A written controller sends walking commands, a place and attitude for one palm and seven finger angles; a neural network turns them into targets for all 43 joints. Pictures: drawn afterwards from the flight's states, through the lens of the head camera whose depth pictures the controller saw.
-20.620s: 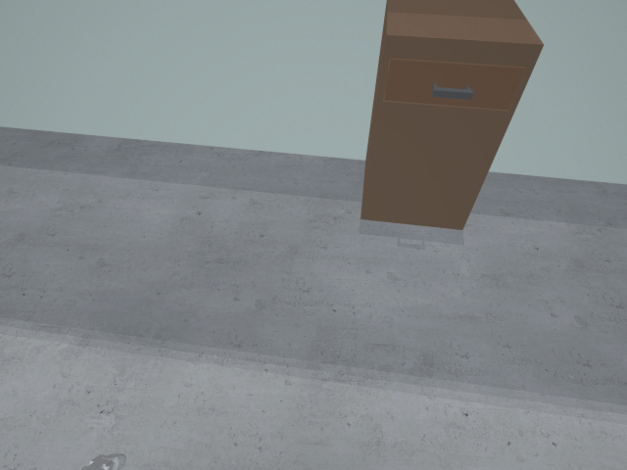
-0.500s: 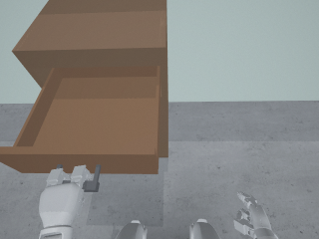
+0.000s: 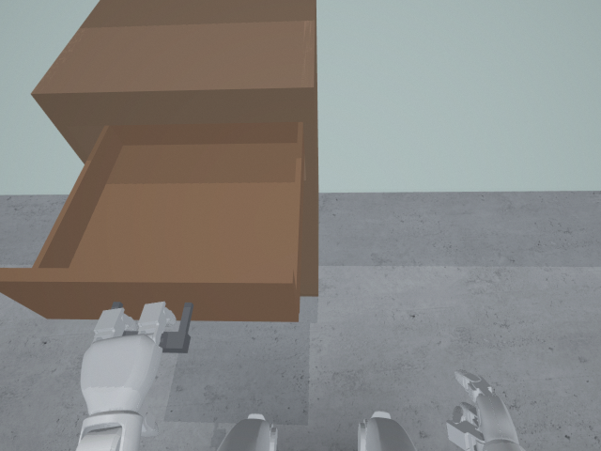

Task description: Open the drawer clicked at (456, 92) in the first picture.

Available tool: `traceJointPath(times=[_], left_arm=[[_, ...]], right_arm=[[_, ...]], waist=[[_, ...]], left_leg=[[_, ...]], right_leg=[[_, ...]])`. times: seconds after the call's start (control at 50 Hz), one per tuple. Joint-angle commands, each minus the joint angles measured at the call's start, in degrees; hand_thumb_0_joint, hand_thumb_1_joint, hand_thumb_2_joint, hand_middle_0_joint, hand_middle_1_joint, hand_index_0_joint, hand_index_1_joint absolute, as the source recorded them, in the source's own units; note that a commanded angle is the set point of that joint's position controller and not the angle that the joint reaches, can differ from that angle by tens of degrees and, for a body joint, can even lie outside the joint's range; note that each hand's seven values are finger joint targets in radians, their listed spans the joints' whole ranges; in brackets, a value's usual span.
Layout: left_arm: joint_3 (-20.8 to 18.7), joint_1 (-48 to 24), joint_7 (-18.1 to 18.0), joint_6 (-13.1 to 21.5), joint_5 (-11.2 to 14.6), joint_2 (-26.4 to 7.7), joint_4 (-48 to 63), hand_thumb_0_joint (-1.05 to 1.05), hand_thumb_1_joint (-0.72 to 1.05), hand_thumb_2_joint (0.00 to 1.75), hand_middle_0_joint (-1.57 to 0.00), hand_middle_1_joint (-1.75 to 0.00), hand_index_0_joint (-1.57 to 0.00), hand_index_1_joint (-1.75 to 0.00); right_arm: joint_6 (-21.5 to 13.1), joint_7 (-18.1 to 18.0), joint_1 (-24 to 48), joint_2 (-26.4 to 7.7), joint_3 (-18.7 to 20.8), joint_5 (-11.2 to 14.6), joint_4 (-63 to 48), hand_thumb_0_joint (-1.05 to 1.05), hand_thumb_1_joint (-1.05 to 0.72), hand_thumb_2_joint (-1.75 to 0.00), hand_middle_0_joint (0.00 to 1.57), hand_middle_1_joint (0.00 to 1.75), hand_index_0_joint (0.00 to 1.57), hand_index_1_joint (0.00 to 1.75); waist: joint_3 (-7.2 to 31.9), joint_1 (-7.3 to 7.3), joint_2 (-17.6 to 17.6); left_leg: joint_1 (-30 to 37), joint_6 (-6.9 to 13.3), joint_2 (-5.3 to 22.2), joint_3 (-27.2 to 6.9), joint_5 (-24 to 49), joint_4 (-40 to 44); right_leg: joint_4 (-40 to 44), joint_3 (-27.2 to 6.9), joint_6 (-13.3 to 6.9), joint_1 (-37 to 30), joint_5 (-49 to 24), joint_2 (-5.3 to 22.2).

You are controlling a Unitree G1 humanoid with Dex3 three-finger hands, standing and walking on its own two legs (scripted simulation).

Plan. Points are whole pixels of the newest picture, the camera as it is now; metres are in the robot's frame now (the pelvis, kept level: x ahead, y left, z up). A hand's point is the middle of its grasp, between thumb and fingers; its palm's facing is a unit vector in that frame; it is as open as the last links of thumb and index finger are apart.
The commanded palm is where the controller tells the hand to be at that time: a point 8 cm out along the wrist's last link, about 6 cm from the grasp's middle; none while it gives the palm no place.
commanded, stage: lift the hand off the handle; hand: left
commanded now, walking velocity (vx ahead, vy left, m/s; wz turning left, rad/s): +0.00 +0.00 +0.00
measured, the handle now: (147, 325) +0.28 +0.24 -0.02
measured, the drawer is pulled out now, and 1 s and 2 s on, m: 0.30 0.30 0.30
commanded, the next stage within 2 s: none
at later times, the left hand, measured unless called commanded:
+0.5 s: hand (137, 357) +0.23 +0.24 -0.01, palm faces -0.01 -0.06 -1.00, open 13.6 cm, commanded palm +0.21 +0.24 +0.04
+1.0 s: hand (119, 349) +0.23 +0.25 +0.02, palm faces +0.00 -0.08 -1.00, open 13.6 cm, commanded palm +0.21 +0.24 +0.08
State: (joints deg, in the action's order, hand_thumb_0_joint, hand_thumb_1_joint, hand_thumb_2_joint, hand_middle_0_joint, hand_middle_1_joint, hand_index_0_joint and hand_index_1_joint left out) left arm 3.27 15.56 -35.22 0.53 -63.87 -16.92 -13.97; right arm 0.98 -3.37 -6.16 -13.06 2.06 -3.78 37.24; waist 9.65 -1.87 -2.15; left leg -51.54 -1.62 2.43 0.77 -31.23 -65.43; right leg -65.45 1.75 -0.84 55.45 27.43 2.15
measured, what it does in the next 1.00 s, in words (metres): stands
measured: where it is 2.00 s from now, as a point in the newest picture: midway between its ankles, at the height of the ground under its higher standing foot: outside the picture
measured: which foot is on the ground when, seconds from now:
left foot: down 0.00-1.00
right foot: down 0.00-1.00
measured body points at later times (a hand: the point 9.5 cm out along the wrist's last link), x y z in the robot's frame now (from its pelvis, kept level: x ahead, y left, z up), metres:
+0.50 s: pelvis +0.01 +0.00 +0.02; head +0.07 -0.02 +0.46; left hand +0.23 +0.24 +0.04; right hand +0.19 -0.24 -0.10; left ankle +0.00 +0.14 -0.65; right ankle +0.04 -0.11 -0.65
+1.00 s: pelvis +0.03 +0.01 +0.04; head +0.08 -0.02 +0.48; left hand +0.23 +0.25 +0.08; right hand +0.22 -0.22 -0.07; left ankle +0.00 +0.14 -0.65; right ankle +0.04 -0.11 -0.65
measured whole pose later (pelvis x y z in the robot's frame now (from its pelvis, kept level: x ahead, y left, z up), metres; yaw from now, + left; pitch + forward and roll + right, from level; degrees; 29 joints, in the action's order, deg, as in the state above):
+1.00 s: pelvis +0.03 +0.01 +0.04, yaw +0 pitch +12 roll +0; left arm 3.5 21.0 -29.2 -1.1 -61.0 -18.4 -4.3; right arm 2.8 -2.2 -6.6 -13.0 1.5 -3.1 34.6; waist 7.2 -2.8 -2.8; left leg -37.2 -1.0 2.2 1.4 -28.7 -53.6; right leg -53.6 1.6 0.0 41.0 24.9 1.9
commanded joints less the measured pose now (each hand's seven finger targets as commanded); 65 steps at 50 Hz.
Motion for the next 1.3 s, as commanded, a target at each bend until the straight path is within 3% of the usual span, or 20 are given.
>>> traceJointPath(times=[0.0,0.06,0.08,0.14,0.2,0.36,0.42,0.48,0.56,0.66,0.7,0.74,0.82,0.88,0.92,0.98,1.06,1.12,1.16,1.28], left_arm=[[-6.8,-6.3,-2.0,0.0,0.2,-10.0,7.2,0.0,-0.5,0.3,-0.3,-1.2,-0.3,-1.2],[-7.0,-9.9,-1.9,0.4,0.1,-10.7,7.9,0.0,-0.5,0.3,-0.3,-1.2,-0.3,-1.2],[-7.8,-8.1,-2.0,0.3,0.2,-11.3,8.2,0.0,-0.5,0.3,-0.3,-1.2,-0.3,-1.2],[-6.4,-6.9,-1.8,-0.4,0.8,-10.1,10.7,0.0,-0.5,0.3,-0.3,-1.2,-0.3,-1.2],[-5.8,-8.1,-1.5,-1.0,1.2,-9.9,11.3,0.0,-0.5,0.3,-0.3,-1.2,-0.3,-1.2],[-6.4,-5.9,-0.8,-1.1,1.6,-10.4,13.6,0.0,-0.5,0.3,-0.3,-1.2,-0.3,-1.2],[-5.0,-4.4,-0.5,-1.4,1.7,-9.2,14.2,0.0,-0.5,0.3,-0.3,-1.2,-0.3,-1.2],[-6.7,-1.9,-0.3,-1.7,1.7,-10.6,14.8,0.0,-0.5,0.3,-0.3,-1.2,-0.3,-1.2],[-5.7,-1.9,0.8,-2.2,2.2,-9.7,14.9,0.0,-0.5,0.3,-0.3,-1.2,-0.3,-1.2],[-6.7,-3.1,2.2,-1.7,2.2,-11.3,16.3,0.0,-0.5,0.3,-0.3,-1.2,-0.3,-1.2],[-5.9,-3.9,2.5,-1.1,2.3,-10.6,17.2,0.0,-0.5,0.3,-0.3,-1.2,-0.3,-1.2],[-6.3,-1.5,2.5,-0.4,2.6,-10.7,18.9,0.0,-0.5,0.3,-0.3,-1.2,-0.3,-1.2],[-6.1,-0.5,2.3,-0.1,2.5,-10.3,20.5,0.0,-0.5,0.3,-0.3,-1.2,-0.3,-1.2],[-6.3,0.7,2.6,-1.0,2.5,-10.4,20.8,0.0,-0.5,0.3,-0.3,-1.2,-0.3,-1.2],[-5.3,1.7,3.0,-1.3,2.7,-9.7,22.1,0.0,-0.5,0.3,-0.3,-1.2,-0.3,-1.2],[-6.5,1.0,3.8,-1.7,3.0,-11.0,21.7,0.0,-0.5,0.3,-0.3,-1.2,-0.3,-1.2],[-7.4,2.9,4.7,-1.3,3.1,-11.7,23.6,0.0,-0.5,0.3,-0.3,-1.2,-0.3,-1.2],[-5.3,4.0,5.3,-0.8,3.5,-10.0,25.7,0.0,-0.5,0.3,-0.3,-1.2,-0.3,-1.2],[-6.1,5.4,5.7,-1.1,3.9,-10.4,24.9,0.0,-0.5,0.3,-0.3,-1.2,-0.3,-1.2],[-5.3,2.2,6.7,-1.5,3.4,-10.5,27.0,0.0,-0.5,0.3,-0.3,-1.2,-0.3,-1.2]], right_arm=[[-2.7,-0.7,3.8,-6.4,2.1,0.2,-7.5,0.0,-0.9,-0.9,0.2,0.3,0.2,0.3],[-2.9,-1.0,3.7,-6.5,2.2,0.3,-7.3,0.0,-0.9,-0.9,0.2,0.3,0.2,0.3],[-2.8,-1.0,3.7,-6.4,2.2,0.3,-7.5,0.0,-0.9,-0.9,0.2,0.3,0.2,0.3],[-2.6,-0.8,3.7,-6.2,2.3,0.6,-8.3,0.0,-0.9,-0.9,0.2,0.3,0.2,0.3],[-2.6,-1.1,3.7,-6.3,2.1,0.7,-8.3,0.0,-0.9,-0.9,0.2,0.3,0.2,0.3],[-2.4,-0.9,3.7,-6.4,1.9,0.6,-8.8,0.0,-0.9,-0.9,0.2,0.3,0.2,0.3],[-2.2,-0.5,3.7,-6.4,1.9,0.7,-9.2,0.0,-0.9,-0.9,0.2,0.3,0.2,0.3],[-1.9,-0.3,3.9,-6.4,1.9,0.7,-9.5,0.0,-0.9,-0.9,0.2,0.3,0.2,0.3],[-1.6,-0.2,4.2,-6.5,1.8,0.8,-10.0,0.0,-0.9,-0.9,0.2,0.3,0.2,0.3],[-1.4,-0.5,4.2,-6.5,1.7,0.9,-10.2,0.0,-0.9,-0.9,0.2,0.3,0.2,0.3],[-1.4,-0.4,3.8,-6.3,1.7,0.8,-10.0,0.0,-0.9,-0.9,0.2,0.3,0.2,0.3],[-1.4,-0.1,3.8,-6.1,1.7,0.8,-10.6,0.0,-0.9,-0.9,0.2,0.3,0.2,0.3],[-1.1,0.6,3.7,-6.1,1.7,0.6,-10.9,0.0,-0.9,-0.9,0.2,0.3,0.2,0.3],[-0.7,0.8,4.0,-6.1,1.6,0.6,-11.1,0.0,-0.9,-0.9,0.2,0.3,0.2,0.3],[-0.6,1.1,4.3,-6.1,1.6,0.7,-11.5,0.0,-0.9,-0.9,0.2,0.3,0.2,0.3],[-0.3,0.8,4.4,-6.2,1.4,0.8,-11.3,0.0,-0.9,-0.9,0.2,0.3,0.2,0.3],[-0.3,0.9,4.6,-6.0,1.4,0.9,-11.7,0.0,-0.9,-0.9,0.2,0.3,0.2,0.3],[-0.4,1.5,4.4,-5.8,1.4,0.8,-11.9,0.0,-0.9,-0.9,0.2,0.3,0.2,0.3],[-0.3,1.6,4.5,-5.9,1.4,0.9,-12.1,0.0,-0.9,-0.9,0.2,0.3,0.2,0.3],[-0.3,1.8,4.9,-5.8,1.2,1.0,-12.1,0.0,-0.9,-0.9,0.2,0.3,0.2,0.3]], waist=[[12.8,0.69,4.1],[14.7,0.68,2.1],[15.4,-0.01,1.7],[15.8,0.15,1.4],[14.8,0.78,2.9],[13.4,0.49,0.9],[12.6,0.65,1.4],[13.1,-0.22,1.6],[10.9,0.42,3.6],[11.2,-0.08,1.7],[11.2,0.35,1.8],[11.3,-0.34,0.9],[10.9,-0.22,0.4],[10.7,-0.25,1.9],[10.1,-0.35,0.8],[9.6,-0.26,3.1],[9.7,-0.97,0.6],[9.0,-0.8,0.0],[7.8,-0.82,2.0],[6.8,-0.96,0.8]], left_leg=[[6.0,2.8,-3.9,1.1,9.2,7.9],[6.7,2.8,-4.0,1.2,9.5,8.0],[7.5,2.8,-4.1,1.4,10.2,8.2],[9.3,2.7,-4.1,1.4,11.1,9.4],[9.7,2.8,-3.9,1.1,10.9,10.1],[13.0,2.7,-3.8,1.2,13.2,12.4],[13.8,2.6,-3.8,1.2,13.8,13.2],[14.8,2.6,-3.8,1.4,15.0,14.0],[15.2,2.8,-3.9,1.3,14.7,15.0],[17.1,2.9,-4.0,1.4,15.2,16.2],[18.3,2.8,-4.0,1.5,16.2,16.3],[19.0,2.7,-4.0,1.4,17.6,16.9],[20.5,2.5,-3.7,1.2,19.5,17.5],[20.8,2.5,-3.7,1.2,20.5,17.9],[21.6,2.5,-3.7,1.2,20.7,18.5],[21.7,2.6,-3.6,1.2,20.3,19.2],[23.4,2.4,-3.5,1.2,21.9,20.4],[24.7,2.4,-3.2,1.0,23.5,20.9],[24.2,2.4,-3.0,0.8,23.5,21.4],[25.8,2.3,-3.0,0.6,22.1,23.3]], right_leg=[[12.0,-1.0,-1.0,-11.0,-8.6,-2.4],[11.7,-1.1,-1.1,-11.2,-8.5,-2.4],[11.8,-1.1,-1.1,-11.8,-9.2,-2.4],[12.7,-0.8,-1.1,-13.3,-10.0,-2.6],[13.5,-0.5,-0.9,-13.7,-9.9,-2.6],[15.0,-0.1,-1.3,-15.5,-12.3,-2.8],[15.7,0.0,-1.1,-16.3,-13.3,-2.8],[16.1,-0.2,-1.2,-18.0,-14.9,-2.8],[17.6,-0.1,-1.1,-19.0,-15.2,-2.8],[18.6,-0.3,-1.1,-20.4,-15.3,-2.9],[18.8,-0.3,-1.0,-20.5,-16.6,-2.8],[18.7,0.1,-1.2,-21.4,-17.5,-2.9],[18.7,0.5,-1.3,-21.2,-18.3,-3.0],[19.2,0.3,-1.1,-22.8,-20.5,-3.0],[19.7,0.4,-1.2,-23.1,-20.5,-3.0],[20.6,0.1,-1.0,-24.4,-21.1,-2.9],[21.2,0.1,-1.3,-25.7,-21.3,-3.1],[21.4,0.5,-1.3,-25.5,-21.7,-3.1],[22.0,0.5,-1.2,-26.2,-21.9,-3.2],[23.1,0.5,-1.3,-26.5,-19.2,-3.1]])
